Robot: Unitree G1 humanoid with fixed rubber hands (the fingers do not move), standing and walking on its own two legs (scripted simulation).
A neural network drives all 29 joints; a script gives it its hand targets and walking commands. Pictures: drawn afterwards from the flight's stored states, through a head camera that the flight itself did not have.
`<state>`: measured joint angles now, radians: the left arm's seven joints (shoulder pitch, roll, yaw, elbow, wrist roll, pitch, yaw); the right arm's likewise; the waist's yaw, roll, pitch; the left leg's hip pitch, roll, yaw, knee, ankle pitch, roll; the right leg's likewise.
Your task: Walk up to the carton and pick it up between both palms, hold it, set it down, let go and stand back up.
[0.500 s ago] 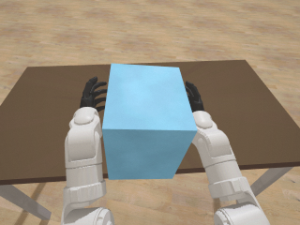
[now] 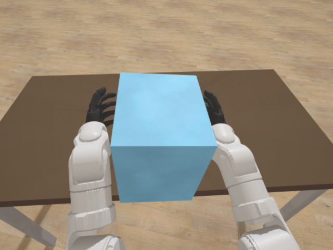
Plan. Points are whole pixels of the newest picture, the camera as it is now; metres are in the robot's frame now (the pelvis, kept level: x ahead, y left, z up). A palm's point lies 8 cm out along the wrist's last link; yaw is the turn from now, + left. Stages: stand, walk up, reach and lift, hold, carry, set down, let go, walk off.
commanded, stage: hold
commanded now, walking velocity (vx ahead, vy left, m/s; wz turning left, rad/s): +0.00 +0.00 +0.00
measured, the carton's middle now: (157, 139) +0.33 +0.01 +0.11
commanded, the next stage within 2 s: none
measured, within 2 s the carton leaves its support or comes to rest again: neither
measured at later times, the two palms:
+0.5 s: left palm (98, 123) +0.33 +0.14 +0.17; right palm (218, 122) +0.34 -0.12 +0.15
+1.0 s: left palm (100, 125) +0.33 +0.13 +0.16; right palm (220, 124) +0.34 -0.13 +0.14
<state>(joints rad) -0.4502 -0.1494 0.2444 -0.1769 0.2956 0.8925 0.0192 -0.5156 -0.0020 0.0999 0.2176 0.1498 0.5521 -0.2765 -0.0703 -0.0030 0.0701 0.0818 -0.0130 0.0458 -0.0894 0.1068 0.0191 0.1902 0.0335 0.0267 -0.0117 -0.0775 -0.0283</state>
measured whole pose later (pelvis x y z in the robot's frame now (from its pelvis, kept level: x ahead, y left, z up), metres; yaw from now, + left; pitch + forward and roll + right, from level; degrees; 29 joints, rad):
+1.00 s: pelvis +0.00 +0.00 +0.00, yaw -1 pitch -7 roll +0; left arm -0.42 -0.16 0.24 -0.21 0.30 0.89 0.01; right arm -0.50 0.00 0.10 0.19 0.16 0.55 -0.28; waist -0.08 -0.02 0.07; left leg 0.10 -0.01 0.06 -0.09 0.10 0.02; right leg 0.21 0.03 0.04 -0.02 -0.07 -0.03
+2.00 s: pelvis -0.01 +0.00 +0.00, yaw -2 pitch -4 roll +0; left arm -0.54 -0.17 0.30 -0.03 0.30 0.79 0.01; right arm -0.59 0.00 0.04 0.31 0.11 0.50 -0.26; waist -0.05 0.00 0.02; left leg 0.03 0.01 0.07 -0.09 0.12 0.02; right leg 0.10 0.05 0.06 0.04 -0.08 -0.03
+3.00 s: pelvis +0.00 +0.00 +0.00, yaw -1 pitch -6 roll +0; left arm -0.48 -0.16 0.27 -0.12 0.30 0.86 0.00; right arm -0.55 0.01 0.06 0.27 0.13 0.53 -0.26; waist -0.07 -0.01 0.08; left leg 0.08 0.00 0.05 -0.09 0.11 0.02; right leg 0.18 0.04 0.04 -0.01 -0.07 -0.03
